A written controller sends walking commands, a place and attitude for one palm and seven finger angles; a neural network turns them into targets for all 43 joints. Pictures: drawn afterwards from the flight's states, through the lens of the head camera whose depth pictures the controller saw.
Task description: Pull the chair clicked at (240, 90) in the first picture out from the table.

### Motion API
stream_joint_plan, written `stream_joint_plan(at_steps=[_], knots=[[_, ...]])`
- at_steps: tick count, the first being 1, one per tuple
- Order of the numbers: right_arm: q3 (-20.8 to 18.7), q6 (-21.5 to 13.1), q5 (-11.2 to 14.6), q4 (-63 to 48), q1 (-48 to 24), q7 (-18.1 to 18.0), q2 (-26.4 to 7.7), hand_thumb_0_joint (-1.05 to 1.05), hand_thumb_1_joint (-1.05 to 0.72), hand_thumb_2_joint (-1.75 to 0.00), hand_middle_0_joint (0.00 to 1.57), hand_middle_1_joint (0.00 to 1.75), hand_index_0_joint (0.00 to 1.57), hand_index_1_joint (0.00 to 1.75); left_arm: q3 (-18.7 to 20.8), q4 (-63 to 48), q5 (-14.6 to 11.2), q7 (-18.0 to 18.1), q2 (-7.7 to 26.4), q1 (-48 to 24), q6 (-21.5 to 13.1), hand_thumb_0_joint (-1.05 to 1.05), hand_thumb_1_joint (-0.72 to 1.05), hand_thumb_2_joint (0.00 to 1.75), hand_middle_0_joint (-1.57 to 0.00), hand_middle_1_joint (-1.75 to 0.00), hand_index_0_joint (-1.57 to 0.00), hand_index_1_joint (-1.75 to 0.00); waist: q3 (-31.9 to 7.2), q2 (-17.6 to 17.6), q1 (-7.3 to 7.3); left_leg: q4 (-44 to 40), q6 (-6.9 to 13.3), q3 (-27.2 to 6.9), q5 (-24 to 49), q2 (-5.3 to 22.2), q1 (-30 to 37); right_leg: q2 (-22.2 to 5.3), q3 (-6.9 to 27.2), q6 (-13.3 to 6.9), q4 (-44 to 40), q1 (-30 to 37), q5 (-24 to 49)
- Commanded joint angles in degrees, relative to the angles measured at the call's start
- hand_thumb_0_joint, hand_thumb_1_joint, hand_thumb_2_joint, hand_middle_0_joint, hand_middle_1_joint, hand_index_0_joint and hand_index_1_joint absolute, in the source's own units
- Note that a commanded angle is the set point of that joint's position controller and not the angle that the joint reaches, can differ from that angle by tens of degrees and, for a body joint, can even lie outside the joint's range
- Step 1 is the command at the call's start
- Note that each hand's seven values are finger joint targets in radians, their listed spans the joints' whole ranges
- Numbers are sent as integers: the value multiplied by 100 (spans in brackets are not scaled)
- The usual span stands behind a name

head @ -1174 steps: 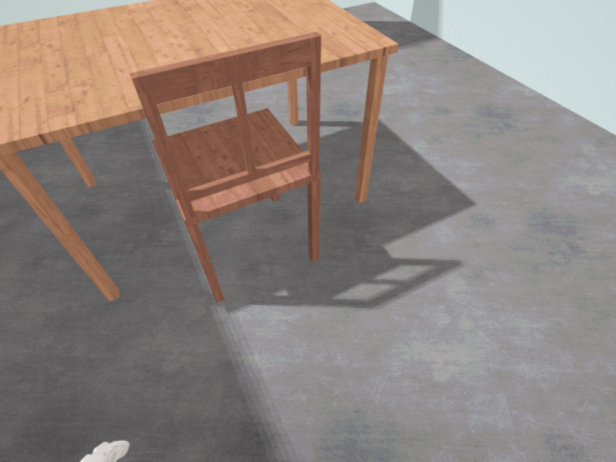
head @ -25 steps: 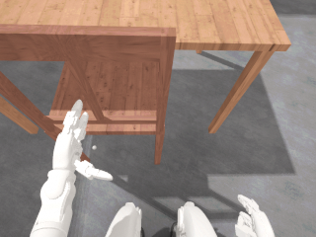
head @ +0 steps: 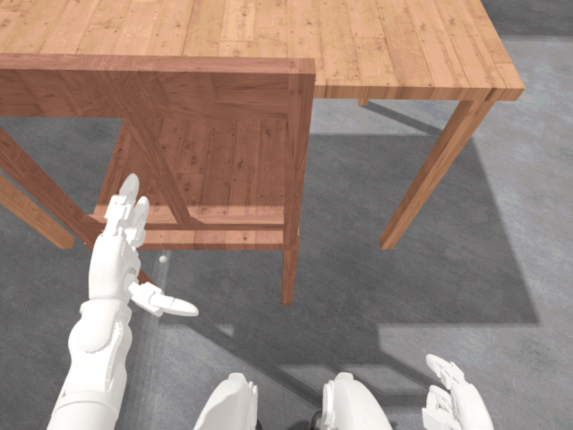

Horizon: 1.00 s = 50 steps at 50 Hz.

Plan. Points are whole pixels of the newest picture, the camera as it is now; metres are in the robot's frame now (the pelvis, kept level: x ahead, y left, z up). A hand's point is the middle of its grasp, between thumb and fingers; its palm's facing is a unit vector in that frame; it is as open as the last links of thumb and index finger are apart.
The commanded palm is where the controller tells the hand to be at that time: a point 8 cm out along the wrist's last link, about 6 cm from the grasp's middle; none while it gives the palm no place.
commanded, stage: aim the fingers beside a spindle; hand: left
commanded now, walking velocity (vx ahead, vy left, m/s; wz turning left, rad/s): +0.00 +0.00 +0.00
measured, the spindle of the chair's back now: (163, 176) +0.47 +0.20 +0.02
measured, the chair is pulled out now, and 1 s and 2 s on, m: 0.00 0.00 0.00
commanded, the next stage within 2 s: push the fingers through the gap in 0.36 s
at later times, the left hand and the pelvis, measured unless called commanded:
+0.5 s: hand (165, 275) +0.31 +0.17 +0.02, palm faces +0.00 -1.00 -0.05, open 16.9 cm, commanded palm +0.30 +0.23 +0.02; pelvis +0.00 +0.00 +0.00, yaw +0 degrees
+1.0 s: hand (162, 235) +0.37 +0.19 +0.01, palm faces +0.04 -1.00 -0.05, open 16.9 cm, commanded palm +0.35 +0.23 +0.02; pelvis -0.01 +0.00 +0.00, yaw +0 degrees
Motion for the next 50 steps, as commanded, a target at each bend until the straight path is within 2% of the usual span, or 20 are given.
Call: stream_joint_plan(at_steps=[1, 4, 5, 7, 12, 14, 16, 20, 22, 24, 28, 29, 31, 35, 37, 39, 42, 44, 47, 50], knots=[[-344, -239, 52, -756, 105, -79, -859, 0, -90, -90, 20, 30, 20, 30, 180, -682, -153, -258, 569, -871, -142, 0, -50, 30, -6, -8, -6, -8, -1682, -157, -122, -871, -51, -298, 1329, -105, 665, 70, 522, 84, -914, 1465, 1177], [-379, -350, 22, -866, 132, -106, -784, 0, -90, -90, 20, 30, 20, 30, 312, -2204, -295, -311, 874, -895, -499, 0, -50, 30, -6, -8, -6, -8, -2951, 505, 124, -916, -81, -328, 2418, -63, 1673, 60, 533, 57, -775, 1985, 2069], [-373, -384, 12, -871, 147, -104, -755, 0, -90, -90, 20, 30, 20, 30, 299, -2498, -324, -267, 915, -795, -569, 0, -50, 30, -6, -8, -6, -8, -3010, 628, 135, -946, -101, -347, 2678, -50, 1912, 71, 521, 56, -795, 2017, 2216], [-368, -428, -18, -758, 182, -114, -750, 0, -90, -90, 20, 30, 20, 30, 268, -2729, -288, -125, 940, -759, -641, 0, -50, 30, -6, -8, -6, -8, -2941, 701, 55, -946, -125, -420, 2940, -4, 2114, 80, 453, 66, -759, 1781, 2244], [-332, -329, -13, -504, 178, -74, -813, 0, -90, -90, 20, 30, 20, 30, 212, -732, -94, 28, 545, -426, -238, 0, -50, 30, -6, -8, -6, -8, -1317, -373, -245, -876, -81, -386, 1559, -59, 698, 98, 391, 130, -870, 1282, 1363], [-341, -268, 29, -573, 135, -67, -858, 0, -90, -90, 20, 30, 20, 30, 298, -212, -107, -83, 540, -315, -76, 0, -50, 30, -6, -8, -6, -8, -1147, -562, -169, -854, -74, -318, 1174, -109, 403, 79, 457, 123, -952, 1278, 1023], [-349, -275, 50, -693, 93, -74, -870, 0, -90, -90, 20, 30, 20, 30, 260, -360, -152, -227, 552, -567, -57, 0, -50, 30, -6, -8, -6, -8, -1340, -363, -106, -851, -53, -284, 1158, -127, 440, 58, 520, 92, -964, 1372, 996], [-377, -377, 22, -909, 81, -99, -769, 0, -90, -90, 20, 30, 20, 30, 364, -2353, -277, -309, 967, -807, -504, 0, -50, 30, -6, -8, -6, -8, -2884, 545, 157, -922, -77, -295, 2359, -79, 1598, 50, 563, 52, -783, 2035, 2057], [-371, -443, -6, -853, 152, -100, -732, 0, -90, -90, 20, 30, 20, 30, 360, -2916, -316, -203, 1044, -654, -646, 0, -50, 30, -6, -8, -6, -8, -3089, 703, 135, -951, -109, -371, 2844, -33, 2060, 74, 502, 50, -769, 1968, 2255], [-351, -456, -23, -723, 143, -100, -714, 0, -90, -90, 20, 30, 20, 30, 378, -2481, -296, -68, 937, -405, -634, 0, -50, 30, -6, -8, -6, -8, -2505, 380, 10, -957, -103, -393, 2623, -21, 1763, 98, 449, 85, -812, 1780, 2086], [-323, -381, -7, -461, 129, -97, -832, 0, -90, -90, 20, 30, 20, 30, 193, -634, -123, -28, 552, -830, -312, 0, -50, 30, -6, -8, -6, -8, -1084, -395, -352, -818, -72, -407, 1092, -64, 517, 100, 413, 142, -923, 964, 821], [-319, -361, 14, -477, 108, -110, -871, 0, -90, -90, 20, 30, 20, 30, 240, -369, -124, -82, 590, -1036, -227, 0, -50, 30, -6, -8, -6, -8, -953, -427, -335, -817, -70, -381, 759, -95, 335, 83, 466, 135, -1001, 910, 448], [-319, -356, 58, -553, 95, -146, -912, 0, -90, -90, 20, 30, 20, 30, 263, -271, -146, -224, 685, -1384, -111, 0, -50, 30, -6, -8, -6, -8, -1083, -304, -291, -846, -48, -337, 636, -117, 352, 61, 564, 103, -1098, 1013, 289], [-339, -430, 38, -692, 166, -209, -870, 0, -90, -90, 20, 30, 20, 30, 389, -1441, -206, -369, 1065, -2045, -264, 0, -50, 30, -6, -8, -6, -8, -2600, 513, -36, -923, -71, -362, 1709, -82, 1392, 51, 571, 53, -903, 1608, 1341], [-337, -457, 8, -643, 235, -196, -846, 0, -90, -90, 20, 30, 20, 30, 495, -1733, -254, -310, 1181, -1985, -367, 0, -50, 30, -6, -8, -6, -8, -2935, 588, -10, -934, -108, -431, 2250, -44, 1789, 79, 500, 56, -827, 1661, 1702], [-323, -441, -15, -524, 266, -194, -829, 0, -90, -90, 20, 30, 20, 30, 744, -1429, -227, -178, 1356, -1974, -421, 0, -50, 30, -6, -8, -6, -8, -2733, 445, -38, -898, -116, -439, 2302, -28, 1589, 97, 488, 77, -781, 1630, 1773], [-285, -383, -21, -389, 311, -158, -822, 0, -90, -90, 20, 30, 20, 30, 629, -337, -129, -56, 1043, -1975, -276, 0, -50, 30, -6, -8, -6, -8, -1929, 38, -212, -881, -98, -418, 1712, -46, 939, 112, 432, 109, -811, 1306, 1353], [-301, -319, -6, -399, 341, -130, -875, 0, -90, -90, 20, 30, 20, 30, 619, 121, -98, -60, 979, -1954, -157, 0, -50, 30, -6, -8, -6, -8, -1693, -147, -225, -920, -100, -381, 1441, -66, 714, 101, 437, 113, -876, 1262, 1165], [-311, -284, 14, -460, 397, -118, -912, 0, -90, -90, 20, 30, 20, 30, 515, 71, -63, -193, 1009, -2334, -127, 0, -50, 30, -6, -8, -6, -8, -1913, 86, -223, -943, -87, -340, 1498, -72, 843, 87, 486, 84, -919, 1361, 1247], [-341, -296, 8, -472, 470, -137, -907, 0, -90, -90, 20, 30, 20, 30, 494, -446, -108, -287, 1115, -2755, -307, 0, -50, 30, -6, -8, -6, -8, -2503, 305, -221, -929, -94, -381, 1980, -37, 1371, 104, 494, 74, -879, 1484, 1589]])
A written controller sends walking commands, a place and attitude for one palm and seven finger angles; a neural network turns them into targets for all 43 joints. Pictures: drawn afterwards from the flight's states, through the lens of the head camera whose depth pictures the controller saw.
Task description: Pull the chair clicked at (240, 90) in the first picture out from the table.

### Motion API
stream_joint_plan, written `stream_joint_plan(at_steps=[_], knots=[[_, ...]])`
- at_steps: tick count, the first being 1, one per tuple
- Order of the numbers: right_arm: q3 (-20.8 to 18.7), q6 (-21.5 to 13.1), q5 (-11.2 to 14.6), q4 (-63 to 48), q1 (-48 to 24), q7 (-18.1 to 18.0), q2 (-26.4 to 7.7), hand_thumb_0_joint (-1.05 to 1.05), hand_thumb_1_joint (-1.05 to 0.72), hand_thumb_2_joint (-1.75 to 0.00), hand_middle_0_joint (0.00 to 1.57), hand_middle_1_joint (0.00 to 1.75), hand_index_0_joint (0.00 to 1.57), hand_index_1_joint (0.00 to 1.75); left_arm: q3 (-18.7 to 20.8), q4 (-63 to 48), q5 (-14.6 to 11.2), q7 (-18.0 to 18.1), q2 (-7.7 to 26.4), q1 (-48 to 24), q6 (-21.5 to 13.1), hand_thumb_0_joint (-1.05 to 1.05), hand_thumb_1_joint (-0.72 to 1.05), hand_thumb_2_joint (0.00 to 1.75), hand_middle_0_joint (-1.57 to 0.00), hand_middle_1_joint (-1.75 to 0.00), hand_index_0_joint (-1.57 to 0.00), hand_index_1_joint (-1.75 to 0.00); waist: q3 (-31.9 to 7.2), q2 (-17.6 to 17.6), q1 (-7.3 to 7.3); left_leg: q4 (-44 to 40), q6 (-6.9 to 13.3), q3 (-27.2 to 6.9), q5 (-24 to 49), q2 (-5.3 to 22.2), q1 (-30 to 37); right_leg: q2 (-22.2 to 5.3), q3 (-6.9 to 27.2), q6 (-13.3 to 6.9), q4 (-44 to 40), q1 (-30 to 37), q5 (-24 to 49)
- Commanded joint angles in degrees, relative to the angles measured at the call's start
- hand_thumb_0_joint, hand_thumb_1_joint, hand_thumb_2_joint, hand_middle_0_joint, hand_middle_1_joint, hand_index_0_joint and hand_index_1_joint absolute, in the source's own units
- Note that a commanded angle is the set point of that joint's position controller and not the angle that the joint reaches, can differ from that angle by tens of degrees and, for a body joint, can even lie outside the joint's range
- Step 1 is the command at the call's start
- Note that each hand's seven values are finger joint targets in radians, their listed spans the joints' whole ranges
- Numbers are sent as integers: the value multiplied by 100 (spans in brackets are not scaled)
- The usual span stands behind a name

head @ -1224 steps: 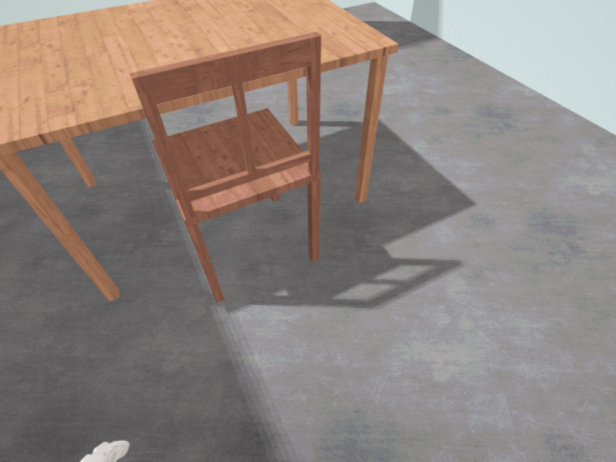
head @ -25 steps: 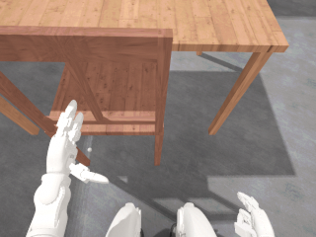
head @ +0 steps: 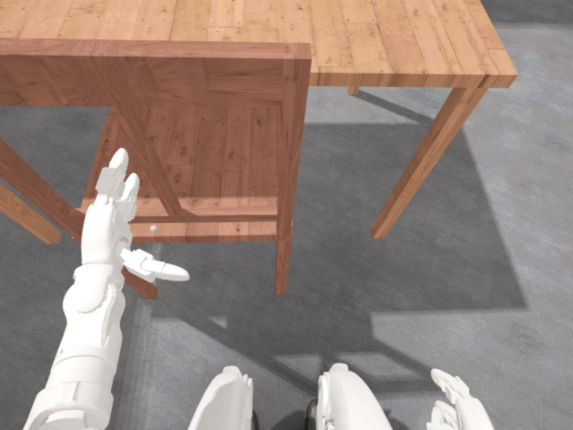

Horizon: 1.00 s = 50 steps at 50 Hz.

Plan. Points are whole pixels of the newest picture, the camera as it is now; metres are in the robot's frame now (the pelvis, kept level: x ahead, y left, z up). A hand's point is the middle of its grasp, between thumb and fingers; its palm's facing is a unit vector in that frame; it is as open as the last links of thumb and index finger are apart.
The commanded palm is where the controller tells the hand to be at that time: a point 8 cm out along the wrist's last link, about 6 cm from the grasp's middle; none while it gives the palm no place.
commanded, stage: push the fingers through the gap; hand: left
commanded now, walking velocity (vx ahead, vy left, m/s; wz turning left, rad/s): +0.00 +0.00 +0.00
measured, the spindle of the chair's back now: (153, 168) +0.48 +0.20 +0.02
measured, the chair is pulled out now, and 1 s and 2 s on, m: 0.00 0.00 0.00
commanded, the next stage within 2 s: hook a spindle and tug to test in 1.06 s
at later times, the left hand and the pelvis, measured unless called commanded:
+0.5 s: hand (161, 201) +0.42 +0.18 +0.02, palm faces +0.04 -1.00 -0.04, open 16.9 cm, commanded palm +0.40 +0.23 +0.02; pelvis +0.00 +0.01 +0.00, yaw -1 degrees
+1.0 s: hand (159, 189) +0.44 +0.19 +0.02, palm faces +0.06 -1.00 -0.06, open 16.9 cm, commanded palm +0.41 +0.23 +0.02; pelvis +0.00 +0.00 +0.00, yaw -1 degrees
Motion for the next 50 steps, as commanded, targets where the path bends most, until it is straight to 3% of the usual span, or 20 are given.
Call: stream_joint_plan(at_steps=[1, 3, 6, 8, 11, 14, 15, 20, 22, 24, 25, 30, 32, 35, 37, 41, 43, 47, 48, 50], knots=[[-375, -256, -5, -588, 305, -70, -863, 0, -90, -90, 20, 30, 20, 30, 174, -1667, -93, -105, 916, -1763, -620, 0, -50, 30, -6, -8, -6, -8, -2702, 351, -93, -983, -128, -407, 2118, -36, 1748, 90, 478, 57, -844, 1609, 1599], [-378, -249, -29, -516, 360, -66, -854, 0, -90, -90, 20, 30, 20, 30, 357, -1589, -103, -69, 1053, -1658, -706, 0, -50, 30, -6, -8, -6, -8, -2765, 382, -39, -996, -160, -429, 2272, -24, 1862, 98, 457, 61, -832, 1619, 1663], [-354, -211, -48, -356, 416, -76, -862, 0, -90, -90, 20, 30, 20, 30, 516, -1007, -36, 14, 1192, -1855, -701, 0, -50, 30, -6, -8, -6, -8, -2340, 225, -126, -952, -142, -416, 2030, -30, 1453, 106, 446, 75, -806, 1480, 1521], [-353, -162, -53, -378, 430, -41, -856, 0, -90, -90, 20, 30, 20, 30, 443, -635, 23, 36, 1013, -1681, -641, 0, -50, 30, -6, -8, -6, -8, -2201, 194, -96, -1008, -158, -411, 1997, -42, 1400, 97, 412, 67, -801, 1413, 1479], [-373, -102, -53, -448, 482, 7, -881, 0, -90, -90, 20, 30, 20, 30, 413, -553, 27, 0, 963, -1624, -556, 0, -50, 30, -6, -8, -6, -8, -2393, 250, -47, -1039, -174, -408, 2209, -34, 1534, 102, 397, 47, -787, 1491, 1621], [-396, -53, -42, -469, 516, 35, -886, 0, -90, -90, 20, 30, 20, 30, 191, -857, 28, -55, 841, -1938, -592, 0, -50, 30, -6, -8, -6, -8, -2637, 408, -100, -1031, -218, -456, 2564, 18, 1911, 107, 376, 52, -773, 1384, 1771], [-406, -50, -42, -455, 523, 48, -864, 0, -90, -90, 20, 30, 20, 30, 164, -872, 3, -44, 769, -1955, -599, 0, -50, 30, -6, -8, -6, -8, -2608, 448, -123, -1032, -216, -441, 2549, 15, 1970, 115, 371, 56, -822, 1368, 1754], [-394, -13, -76, -315, 587, 17, -880, 0, -90, -90, 20, 30, 20, 30, 446, -591, 77, 120, 1075, -2451, -755, 0, -50, 30, -6, -8, -6, -8, -2425, 102, -211, -976, -180, -470, 2274, 3, 1636, 122, 394, 81, -782, 1366, 1636], [-370, 9, -98, -294, 607, 20, -880, 0, -90, -90, 20, 30, 20, 30, 529, -371, 170, 170, 1186, -2584, -796, 0, -50, 30, -6, -8, -6, -8, -2366, 254, -197, -959, -182, -457, 2169, -20, 1561, 122, 408, 66, -744, 1257, 1535], [-356, 33, -112, -255, 604, 15, -882, 0, -90, -90, 20, 30, 20, 30, 501, -130, 226, 174, 1194, -2907, -824, 0, -50, 30, -6, -8, -6, -8, -2233, 301, -275, -938, -176, -440, 1955, -26, 1464, 113, 416, 71, -767, 1127, 1361], [-355, 42, -120, -250, 624, 12, -907, 0, -90, -90, 20, 30, 20, 30, 592, -82, 252, 170, 1330, -2987, -842, 0, -50, 30, -6, -8, -6, -8, -2323, 352, -229, -941, -189, -465, 1941, -25, 1474, 114, 411, 54, -731, 1131, 1319], [-379, 88, -125, -254, 718, 48, -924, 0, -90, -90, 20, 30, 20, 30, 381, -18, 233, 11, 1149, -3222, -824, 0, -50, 30, -6, -8, -6, -8, -2826, 666, -255, -910, -245, -525, 2467, 19, 2026, 129, 373, 33, -711, 1062, 1574], [-385, 113, -119, -228, 767, 62, -946, 0, -90, -90, 20, 30, 20, 30, 368, 118, 190, -37, 1114, -3227, -764, 0, -50, 30, -6, -8, -6, -8, -2874, 484, -308, -898, -239, -570, 2584, 43, 2051, 141, 342, 47, -709, 1052, 1632], [-382, 172, -102, -231, 791, 67, -942, 0, -90, -90, 20, 30, 20, 30, 391, 375, 180, -17, 1078, -3250, -674, 0, -50, 30, -6, -8, -6, -8, -2642, 237, -361, -907, -178, -510, 2323, 14, 1704, 138, 369, 78, -768, 1145, 1591], [-381, 202, -104, -265, 807, 81, -944, 0, -90, -90, 20, 30, 20, 30, 635, 450, 189, 29, 1297, -3029, -675, 0, -50, 30, -6, -8, -6, -8, -2655, 208, -240, -931, -170, -471, 2343, -4, 1608, 136, 390, 66, -764, 1295, 1659], [-351, 246, -128, -333, 796, 87, -909, 0, -90, -90, 20, 30, 20, 30, 945, 251, 218, 132, 1670, -3094, -809, 0, -50, 30, -6, -8, -6, -8, -2715, 192, -163, -906, -123, -385, 2213, -38, 1361, 142, 492, 74, -759, 1598, 1757], [-357, 258, -127, -374, 777, 98, -866, 0, -90, -90, 20, 30, 20, 30, 949, -18, 214, 134, 1662, -3008, -919, 0, -50, 30, -6, -8, -6, -8, -2903, 318, -114, -917, -129, -338, 2375, -41, 1498, 139, 531, 81, -777, 1757, 1946], [-370, 233, -121, -296, 795, 119, -864, 0, -90, -90, 20, 30, 20, 30, 610, 0, 205, 27, 1314, -3011, -960, 0, -50, 30, -6, -8, -6, -8, -2717, 430, -260, -928, -145, -368, 2388, 2, 1694, 164, 481, 78, -825, 1501, 1855], [-376, 245, -117, -275, 795, 104, -911, 0, -90, -90, 20, 30, 20, 30, 776, 120, 194, 4, 1518, -2907, -937, 0, -50, 30, -6, -8, -6, -8, -2633, 346, -231, -935, -152, -377, 2272, 6, 1568, 159, 488, 74, -825, 1496, 1764], [-361, 250, -105, -235, 812, 82, -910, 0, -90, -90, 20, 30, 20, 30, 587, 430, 182, -67, 1300, -3033, -858, 0, -50, 30, -6, -8, -6, -8, -2305, 164, -350, -950, -117, -369, 1973, -9, 1356, 151, 475, 88, -892, 1394, 1565]])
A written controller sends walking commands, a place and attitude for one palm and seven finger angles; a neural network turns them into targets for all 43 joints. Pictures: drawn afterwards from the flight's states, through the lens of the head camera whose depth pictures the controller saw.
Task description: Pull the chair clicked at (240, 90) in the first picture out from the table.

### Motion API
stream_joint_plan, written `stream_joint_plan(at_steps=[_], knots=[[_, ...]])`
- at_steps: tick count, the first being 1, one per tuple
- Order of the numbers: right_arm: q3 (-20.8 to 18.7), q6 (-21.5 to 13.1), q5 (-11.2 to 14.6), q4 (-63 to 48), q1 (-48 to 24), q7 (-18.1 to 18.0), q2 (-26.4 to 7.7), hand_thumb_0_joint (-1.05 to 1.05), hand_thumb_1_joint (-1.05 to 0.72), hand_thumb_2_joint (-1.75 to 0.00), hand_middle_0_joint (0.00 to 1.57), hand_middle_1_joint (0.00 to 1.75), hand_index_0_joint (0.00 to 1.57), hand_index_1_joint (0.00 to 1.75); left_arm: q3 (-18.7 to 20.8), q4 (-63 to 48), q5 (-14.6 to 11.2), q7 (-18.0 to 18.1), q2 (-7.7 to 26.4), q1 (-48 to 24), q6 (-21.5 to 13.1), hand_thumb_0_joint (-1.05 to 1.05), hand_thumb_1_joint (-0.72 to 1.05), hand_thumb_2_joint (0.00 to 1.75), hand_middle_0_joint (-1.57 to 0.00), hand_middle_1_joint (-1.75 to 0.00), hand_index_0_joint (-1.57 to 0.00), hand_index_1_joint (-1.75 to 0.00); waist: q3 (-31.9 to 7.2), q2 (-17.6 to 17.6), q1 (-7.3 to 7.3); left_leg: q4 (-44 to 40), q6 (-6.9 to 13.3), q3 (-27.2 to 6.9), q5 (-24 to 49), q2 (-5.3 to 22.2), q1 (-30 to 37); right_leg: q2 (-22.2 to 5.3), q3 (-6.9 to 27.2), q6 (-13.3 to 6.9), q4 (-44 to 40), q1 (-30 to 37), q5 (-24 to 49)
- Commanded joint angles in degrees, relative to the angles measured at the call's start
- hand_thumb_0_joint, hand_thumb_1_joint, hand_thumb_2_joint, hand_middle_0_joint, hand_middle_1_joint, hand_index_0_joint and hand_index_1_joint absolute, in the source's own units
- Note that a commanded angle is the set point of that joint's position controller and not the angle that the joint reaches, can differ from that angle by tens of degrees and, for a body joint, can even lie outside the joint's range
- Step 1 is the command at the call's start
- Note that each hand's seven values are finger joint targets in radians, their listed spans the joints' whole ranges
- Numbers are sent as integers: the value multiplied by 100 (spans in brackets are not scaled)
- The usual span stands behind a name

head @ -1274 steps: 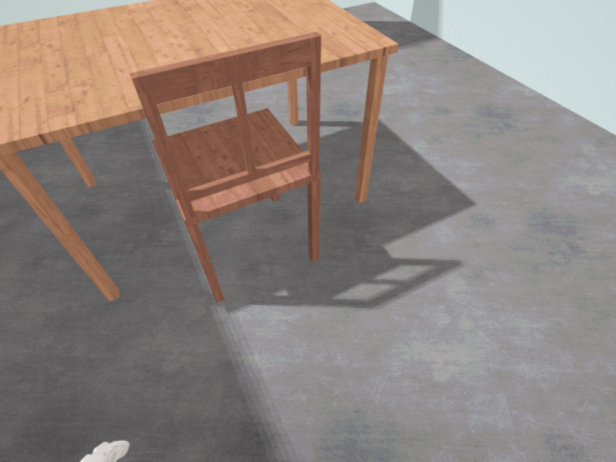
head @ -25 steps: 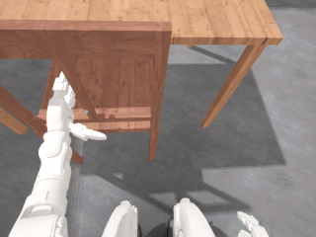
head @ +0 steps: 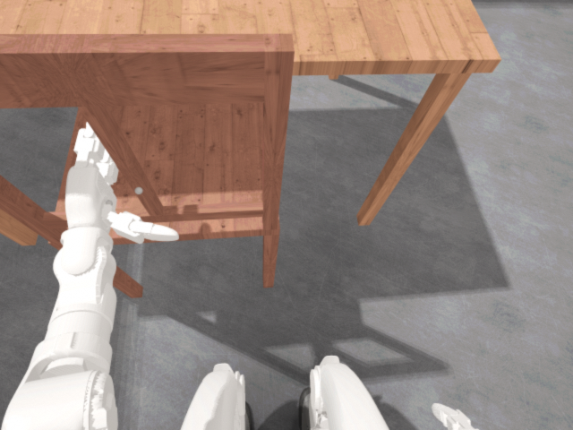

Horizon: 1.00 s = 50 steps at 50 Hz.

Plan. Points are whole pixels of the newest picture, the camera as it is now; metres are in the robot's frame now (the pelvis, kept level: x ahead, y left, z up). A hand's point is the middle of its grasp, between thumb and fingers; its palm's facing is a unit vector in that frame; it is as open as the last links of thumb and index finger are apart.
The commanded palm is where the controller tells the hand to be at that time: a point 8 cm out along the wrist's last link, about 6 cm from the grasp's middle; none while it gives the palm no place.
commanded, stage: push the fingers through the gap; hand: left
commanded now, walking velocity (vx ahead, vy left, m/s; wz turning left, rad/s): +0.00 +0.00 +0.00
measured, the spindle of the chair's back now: (130, 168) +0.47 +0.21 +0.02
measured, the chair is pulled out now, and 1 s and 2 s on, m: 0.00 0.00 0.05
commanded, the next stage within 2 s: hook a spindle and tug to test in 0.06 s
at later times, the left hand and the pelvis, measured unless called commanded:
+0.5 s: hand (142, 191) +0.43 +0.19 +0.02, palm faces +0.06 -1.00 -0.03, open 15.6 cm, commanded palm +0.41 +0.23 +0.02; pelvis +0.00 +0.00 +0.00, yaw +0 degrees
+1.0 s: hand (145, 188) +0.44 +0.19 +0.01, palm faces +0.08 -1.00 -0.03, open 6.1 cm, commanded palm +0.41 +0.22 +0.02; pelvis +0.00 +0.01 +0.00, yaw +0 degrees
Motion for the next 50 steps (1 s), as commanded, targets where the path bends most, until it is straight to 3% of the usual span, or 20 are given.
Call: stream_joint_plan(at_steps=[1, 4, 7, 8, 11, 14, 18, 21, 22, 23, 26, 29, 33, 34, 37, 42, 43, 45, 46, 50], knots=[[-324, -197, 11, -362, 496, -69, -939, 0, -90, -90, 20, 30, 20, 30, -108, -811, -86, -124, 856, -1997, -331, 0, -50, 30, -6, -8, -6, -8, -2250, 296, -206, -856, -140, -478, 1792, -81, 1447, 66, 379, 46, -789, 1355, 1300], [-330, -203, 2, -349, 520, -106, -1001, 0, -90, -90, 20, 30, 20, 30, 192, -655, -89, -161, 1223, -2210, -339, 0, -50, 30, -6, -8, -6, -8, -2371, 188, -142, -828, -126, -490, 1637, -97, 1320, 61, 406, 37, -767, 1433, 1157], [-336, -232, -30, -389, 501, -103, -964, 0, -90, -90, 20, 30, 20, 30, 168, -1095, -101, -173, 1228, -2395, -485, 0, -50, 30, -6, -8, -6, -8, -2942, 745, -23, -796, -180, -526, 2171, -95, 1896, 54, 384, -1, -653, 1404, 1457], [-336, -234, -29, -385, 497, -93, -964, 0, -90, -90, 20, 30, 20, 30, 159, -1157, -117, -168, 1235, -2381, -506, 0, -50, 30, -6, -8, -6, -8, -3005, 703, -28, -800, -199, -549, 2295, -79, 2020, 63, 357, -2, -648, 1409, 1510], [-340, -231, -43, -346, 525, -87, -968, 0, -90, -90, 20, 30, 20, 30, 142, -1018, -119, -158, 1179, -2228, -468, 0, -50, 30, -11, -24, -11, -24, -2974, 510, -89, -741, -178, -561, 2450, -58, 1959, 76, 339, 20, -621, 1400, 1662], [-328, -174, -10, -376, 499, -78, -979, 0, -90, -90, 20, 30, 20, 30, 207, -628, -82, -157, 1203, -1948, -283, 0, -50, 30, -17, -41, -17, -41, -2606, 258, -56, -778, -157, -505, 2111, -85, 1523, 59, 357, 37, -663, 1473, 1525], [-334, -158, 3, -499, 466, -48, -954, 0, -90, -90, 20, 30, 20, 30, 160, -906, -106, -111, 1104, -1883, -224, 0, -50, 30, -24, -63, -24, -63, -2783, 449, 23, -835, -177, -491, 2252, -87, 1732, 57, 351, 19, -675, 1523, 1594], [-330, -178, -6, -474, 490, -53, -934, 0, -90, -90, 20, 30, 20, 30, 97, -1069, -134, -75, 1046, -2054, -292, 0, -50, 30, -29, -79, -29, -79, -2765, 330, -80, -798, -159, -517, 2320, -64, 1763, 73, 345, 32, -667, 1491, 1670], [-331, -184, -13, -471, 494, -47, -944, 0, -90, -90, 20, 30, 20, 30, 171, -1108, -113, -55, 1135, -1995, -317, 0, -50, 30, -31, -85, -31, -85, -2782, 402, -10, -819, -180, -528, 2359, -63, 1782, 73, 344, 24, -646, 1506, 1662], [-328, -190, -15, -471, 470, -42, -924, 0, -90, -90, 20, 30, 20, 30, 70, -1150, -96, -50, 1032, -2087, -342, 0, -50, 30, -32, -90, -32, -90, -2767, 474, -48, -803, -184, -520, 2322, -69, 1796, 69, 345, 25, -643, 1442, 1620], [-332, -208, -23, -409, 497, -63, -944, 0, -90, -90, 20, 30, 20, 30, 156, -1029, -70, -15, 1137, -2114, -392, 0, -33, 37, -38, -107, -38, -107, -2631, 262, -100, -781, -156, -525, 2119, -69, 1633, 78, 363, 32, -661, 1429, 1505], [-342, -212, -28, -426, 491, -49, -935, 0, -90, -90, 20, 30, 20, 30, 73, -1057, -46, -38, 1018, -2009, -406, 0, -16, 44, -43, -123, -43, -123, -2763, 501, -18, -825, -212, -554, 2263, -62, 1857, 72, 322, 6, -624, 1345, 1493], [-343, -199, -15, -400, 492, -50, -951, 0, -90, -90, 20, 30, 20, 30, -5, -1023, -91, -69, 942, -2018, -311, 0, 6, 54, -50, -145, -50, -145, -2746, 429, -81, -826, -221, -581, 2333, -46, 1897, 71, 288, 13, -641, 1286, 1524], [-347, -200, -15, -376, 500, -54, -944, 0, -90, -90, 20, 30, 20, 30, -40, -965, -95, -70, 890, -2090, -286, 0, 12, 56, -50, -145, -50, -145, -2665, 329, -121, -809, -196, -557, 2246, -56, 1806, 73, 303, 28, -669, 1307, 1507], [-341, -202, -13, -409, 504, -63, -971, 0, -90, -90, 20, 30, 20, 30, 133, -961, -81, -20, 1076, -2037, -272, 0, 28, 64, -50, -145, -50, -145, -2650, 372, -38, -851, -209, -583, 2214, -54, 1794, 69, 287, 10, -639, 1285, 1438], [-346, -215, -37, -387, 501, -31, -936, 0, -90, -90, 20, 30, 20, 30, -144, -1100, -23, 95, 769, -2300, -345, 0, 56, 76, -50, -145, -50, -145, -2697, 601, -115, -848, -263, -651, 2328, -28, 2076, 75, 234, 6, -608, 995, 1334], [-357, -207, -43, -363, 519, -35, -965, 0, -90, -90, 20, 30, 20, 30, -1, -977, 8, 127, 943, -2252, -349, 0, 62, 78, -50, -145, -50, -145, -2640, 471, -85, -849, -266, -666, 2249, -24, 1997, 76, 240, 0, -608, 1008, 1282], [-360, -204, -47, -386, 507, -32, -952, 0, -90, -90, 20, 30, 20, 30, -147, -1101, 42, 140, 812, -2307, -400, 0, 73, 83, -50, -145, -50, -145, -2739, 474, -104, -858, -265, -681, 2316, -24, 2087, 78, 237, -2, -603, 1032, 1322], [-375, -216, -51, -408, 511, -24, -948, 0, -90, -90, 20, 30, 20, 30, -211, -1192, 46, 136, 732, -2300, -412, 0, 79, 85, -50, -145, -50, -145, -2865, 650, -101, -844, -280, -679, 2483, -17, 2241, 77, 236, -11, -578, 981, 1388], [-388, -181, -36, -441, 500, 6, -922, 0, -90, -90, 20, 30, 20, 30, -171, -1424, 4, 142, 762, -1907, -389, 0, 90, 90, -50, -145, -50, -145, -3087, 503, 1, -847, -278, -620, 2785, -18, 2268, 79, 266, 1, -617, 1378, 1742]])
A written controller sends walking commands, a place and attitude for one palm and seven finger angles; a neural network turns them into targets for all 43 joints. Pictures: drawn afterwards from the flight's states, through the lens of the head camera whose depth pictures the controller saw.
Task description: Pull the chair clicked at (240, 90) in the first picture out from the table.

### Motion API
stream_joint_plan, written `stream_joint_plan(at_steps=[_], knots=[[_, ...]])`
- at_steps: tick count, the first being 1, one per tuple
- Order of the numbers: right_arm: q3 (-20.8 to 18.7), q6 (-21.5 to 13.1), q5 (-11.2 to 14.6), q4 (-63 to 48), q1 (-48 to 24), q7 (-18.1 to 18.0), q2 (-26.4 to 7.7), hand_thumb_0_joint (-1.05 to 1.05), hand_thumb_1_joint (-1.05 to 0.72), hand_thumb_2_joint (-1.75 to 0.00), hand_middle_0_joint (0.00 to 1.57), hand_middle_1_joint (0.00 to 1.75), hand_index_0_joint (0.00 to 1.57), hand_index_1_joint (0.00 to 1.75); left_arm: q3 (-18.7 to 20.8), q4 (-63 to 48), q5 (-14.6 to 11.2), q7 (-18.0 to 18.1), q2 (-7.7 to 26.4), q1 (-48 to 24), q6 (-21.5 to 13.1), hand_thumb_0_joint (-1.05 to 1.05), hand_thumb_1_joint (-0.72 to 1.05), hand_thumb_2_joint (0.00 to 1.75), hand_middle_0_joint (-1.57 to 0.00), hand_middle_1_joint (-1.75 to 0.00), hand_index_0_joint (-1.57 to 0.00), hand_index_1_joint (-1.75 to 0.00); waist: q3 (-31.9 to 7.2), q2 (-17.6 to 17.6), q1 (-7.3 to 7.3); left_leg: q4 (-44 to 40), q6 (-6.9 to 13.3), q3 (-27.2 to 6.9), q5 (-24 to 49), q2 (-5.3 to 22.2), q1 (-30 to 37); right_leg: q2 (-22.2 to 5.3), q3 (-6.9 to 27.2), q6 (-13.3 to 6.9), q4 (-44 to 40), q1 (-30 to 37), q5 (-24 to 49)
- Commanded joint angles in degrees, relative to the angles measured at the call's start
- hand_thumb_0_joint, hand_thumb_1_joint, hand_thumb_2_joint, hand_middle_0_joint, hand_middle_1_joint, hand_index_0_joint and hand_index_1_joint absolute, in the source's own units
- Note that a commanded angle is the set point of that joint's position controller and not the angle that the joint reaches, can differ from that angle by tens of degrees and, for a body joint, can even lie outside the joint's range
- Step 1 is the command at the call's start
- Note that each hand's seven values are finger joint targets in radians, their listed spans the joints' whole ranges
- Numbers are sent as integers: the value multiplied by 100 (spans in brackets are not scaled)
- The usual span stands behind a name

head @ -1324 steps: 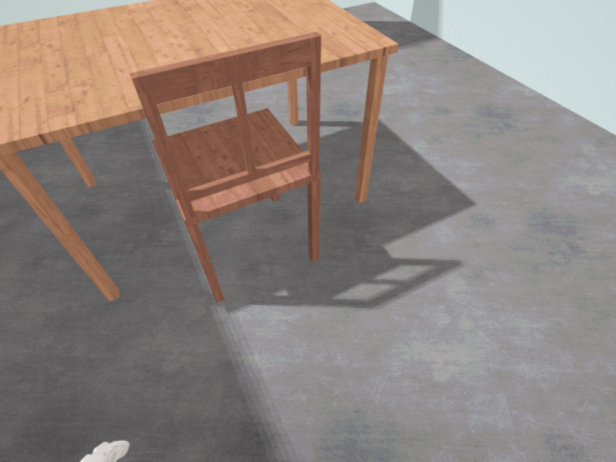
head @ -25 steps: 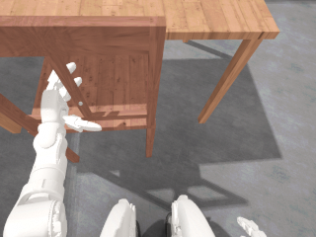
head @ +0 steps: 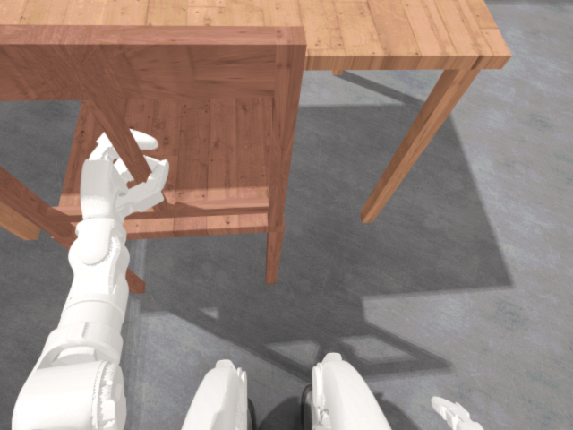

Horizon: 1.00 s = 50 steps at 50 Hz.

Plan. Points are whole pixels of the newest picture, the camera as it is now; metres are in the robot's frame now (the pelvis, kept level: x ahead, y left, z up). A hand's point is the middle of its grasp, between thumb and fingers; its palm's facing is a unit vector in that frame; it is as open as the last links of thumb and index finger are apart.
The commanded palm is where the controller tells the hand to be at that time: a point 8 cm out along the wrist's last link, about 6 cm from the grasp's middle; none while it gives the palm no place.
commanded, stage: hook a spindle and tug to test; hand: left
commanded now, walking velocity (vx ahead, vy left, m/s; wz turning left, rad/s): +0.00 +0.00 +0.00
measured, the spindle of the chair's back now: (136, 163) +0.47 +0.20 +0.02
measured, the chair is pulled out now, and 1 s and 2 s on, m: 0.00 0.05 0.19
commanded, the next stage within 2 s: step backward, pulling the chair out in 0.66 s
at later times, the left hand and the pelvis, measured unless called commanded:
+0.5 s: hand (154, 199) +0.42 +0.17 +0.02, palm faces +0.07 -1.00 -0.03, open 5.4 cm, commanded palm +0.38 +0.22 +0.02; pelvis +0.02 +0.00 +0.01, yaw +0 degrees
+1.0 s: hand (157, 205) +0.40 +0.16 +0.04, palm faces +0.15 -0.98 -0.10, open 5.4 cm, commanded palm +0.38 +0.21 +0.03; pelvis +0.03 +0.00 +0.08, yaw +0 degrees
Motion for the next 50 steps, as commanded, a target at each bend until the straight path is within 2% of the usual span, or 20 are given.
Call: stream_joint_plan(at_steps=[1, 4, 7, 11, 14, 16, 19, 22, 26, 28, 32, 37, 38, 39, 40, 41, 43, 45, 48, 50], knots=[[-367, -164, 10, -480, 619, -20, -910, 0, -90, -90, 20, 30, 20, 30, -121, -1674, -34, -64, 754, -1514, -502, 0, 90, 90, -50, -145, -50, -145, -3143, 566, -20, -965, -342, -630, 3008, 49, 2577, 126, 252, -57, -670, 1417, 1804], [-366, -160, 37, -512, 562, 15, -883, 0, -90, -90, 20, 30, 20, 30, -171, -1798, -94, -63, 642, -1055, -455, 0, 90, 90, -50, -145, -50, -145, -2959, 489, 62, -1044, -344, -577, 2959, 46, 2506, 140, 251, -54, -760, 1560, 1829], [-360, -176, 32, -522, 533, 15, -880, 0, -90, -90, 20, 30, 20, 30, -21, -1977, -98, -15, 829, -865, -507, 0, 90, 90, -50, -145, -50, -145, -2939, 296, 86, -1032, -283, -514, 2839, 24, 2277, 141, 316, -43, -766, 1816, 1975], [-352, -207, 34, -553, 494, 21, -851, 0, -90, -90, 20, 30, 20, 30, 6, -2067, -84, -17, 861, -565, -571, 0, 90, 90, -50, -145, -50, -145, -2720, 342, 114, -1054, -265, -452, 2770, 10, 2118, 145, 344, -49, -762, 1919, 2054], [-368, -232, 33, -579, 475, 46, -814, 0, -90, -90, 20, 30, 20, 30, -125, -2258, -123, -34, 616, -276, -582, 0, 90, 90, -50, -145, -50, -145, -2785, 529, 157, -1049, -315, -462, 3098, 40, 2374, 134, 305, -48, -736, 1797, 2130], [-377, -246, 34, -591, 469, 39, -837, 0, -90, -90, 20, 30, 20, 30, -76, -2411, -157, -34, 704, -181, -572, 0, 90, 90, -50, -145, -50, -145, -2788, 543, 180, -1038, -318, -467, 3285, 41, 2400, 136, 309, -59, -717, 1858, 2248], [-389, -258, 45, -596, 437, 36, -805, 0, -90, -90, 20, 30, 20, 30, -142, -2441, -184, -47, 570, 17, -525, 0, 90, 90, -50, -145, -50, -145, -2716, 314, 140, -1018, -301, -428, 3265, 42, 2297, 125, 319, -24, -729, 1939, 2369], [-401, -286, 46, -608, 412, 16, -811, 0, -90, -90, 20, 30, 20, 30, 12, -2527, -208, -53, 703, 223, -508, 0, 90, 90, -50, -145, -50, -145, -2761, 339, 207, -1001, -294, -408, 3278, 25, 2231, 110, 349, -31, -691, 2045, 2483], [-405, -321, 51, -661, 370, 12, -783, 0, -90, -90, 20, 30, 20, 30, -158, -2693, -249, -88, 492, 435, -460, 0, 90, 90, -50, -145, -50, -145, -2797, 291, 206, -986, -276, -397, 3348, 15, 2235, 100, 352, -22, -692, 2120, 2571], [-406, -321, 60, -675, 358, 8, -782, 0, -90, -90, 20, 30, 20, 30, -68, -2760, -256, -92, 578, 596, -449, 0, 90, 90, -50, -145, -50, -145, -2810, 262, 263, -996, -282, -393, 3411, 18, 2198, 96, 362, -20, -676, 2195, 2647], [-400, -352, 61, -681, 307, -5, -765, 0, -90, -90, 20, 30, 20, 30, -247, -2937, -253, -102, 424, 575, -428, 0, 90, 90, -50, -145, -50, -145, -2773, 361, 223, -976, -293, -413, 3452, 25, 2286, 89, 347, -14, -659, 2057, 2587], [-386, -377, 47, -649, 283, -22, -770, 0, -90, -90, 20, 30, 20, 30, -140, -2895, -233, -72, 540, 471, -412, 0, 90, 90, -50, -145, -50, -145, -2697, 303, 213, -941, -287, -409, 3176, 2, 2146, 94, 349, -19, -635, 2028, 2460], [-377, -386, 46, -609, 257, -36, -760, 0, -90, -90, 20, 30, 20, 30, -413, -2876, -208, -64, 319, 73, -416, 0, 90, 90, -50, -145, -50, -145, -2625, 265, 53, -895, -277, -429, 3081, 6, 2134, 88, 342, -5, -630, 1859, 2389], [-377, 35, 313, -1018, 498, -231, -721, 0, -90, -90, 20, 30, 20, 30, 174, -3917, 476, 603, 2146, -789, 260, 0, 90, 90, -50, -145, -50, -145, -4038, 521, 411, -2056, -177, -260, 2731, 55, 3820, -368, 1011, -118, -1820, 4367, 2691], [-393, 115, 356, -1186, 526, -405, -618, 0, -90, -90, 20, 30, 20, 30, -168, -3987, 483, 873, 1605, -669, 657, 0, 90, 90, -50, -145, -50, -145, -3660, 647, 250, -2305, -152, -191, 2797, -31, 4017, -390, 966, -96, -2118, 4634, 3427], [-385, 123, 362, -1204, 591, -502, -645, 0, -90, -90, 20, 30, 20, 30, -245, -3946, 445, 1004, 1429, -478, 886, 0, 90, 90, -50, -145, -50, -145, -3474, 505, 227, -2365, -150, -235, 2898, -13, 3924, -431, 906, -52, -2173, 4587, 3774], [-281, 264, 390, -1043, 310, -617, -604, 0, -90, -90, 20, 30, 20, 30, -584, -3006, 514, 1149, 836, 443, 1342, 0, 90, 90, -50, -145, -50, -145, -2637, 626, 230, -2757, -164, -463, 3316, 177, 3953, -466, 772, -36, -2178, 4126, 3842], [-230, 395, 399, -838, 356, -680, -635, 0, -90, -90, 20, 30, 20, 30, -912, -2066, 595, 1236, 467, 710, 1673, 0, 90, 90, -50, -145, -50, -145, -1848, 127, 169, -3052, -110, -586, 3296, 366, 3749, -500, 702, 63, -2446, 4186, 3730], [-236, 448, 369, -661, 426, -750, -736, 0, -90, -90, 20, 30, 20, 30, -951, -1550, 634, 1321, 563, 30, 1683, 0, 90, 90, -50, -145, -50, -145, -1663, 52, 157, -3374, -125, -640, 4104, 565, 4130, -578, 730, 117, -2782, 4494, 4319], [-256, 446, 336, -551, 483, -777, -735, 0, -90, -90, 20, 30, 20, 30, -1044, -1200, 659, 1310, 473, -190, 1572, 0, 90, 90, -50, -145, -50, -145, -1601, 429, 163, -3547, -135, -715, 4766, 714, 4569, -577, 731, 118, -2922, 4436, 4254]])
